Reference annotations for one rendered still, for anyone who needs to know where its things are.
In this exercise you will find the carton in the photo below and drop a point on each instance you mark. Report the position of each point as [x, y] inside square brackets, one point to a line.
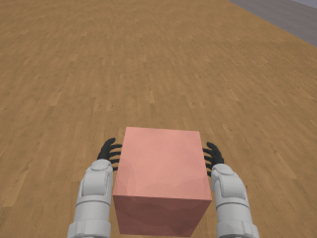
[161, 186]

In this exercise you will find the right robot hand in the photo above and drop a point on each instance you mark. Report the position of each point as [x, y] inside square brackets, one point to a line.
[215, 159]

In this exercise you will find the left robot forearm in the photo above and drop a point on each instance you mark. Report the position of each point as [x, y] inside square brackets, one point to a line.
[92, 209]

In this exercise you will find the right robot forearm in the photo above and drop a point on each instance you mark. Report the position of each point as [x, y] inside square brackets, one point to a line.
[232, 205]

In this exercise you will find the left robot hand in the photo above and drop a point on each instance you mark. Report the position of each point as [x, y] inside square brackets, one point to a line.
[105, 155]

